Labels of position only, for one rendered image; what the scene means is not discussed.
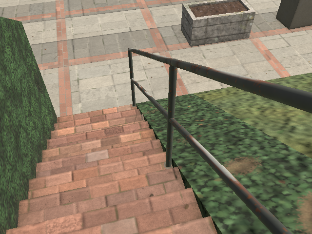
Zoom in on stairs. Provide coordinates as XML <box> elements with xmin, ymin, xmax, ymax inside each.
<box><xmin>6</xmin><ymin>104</ymin><xmax>217</xmax><ymax>234</ymax></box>

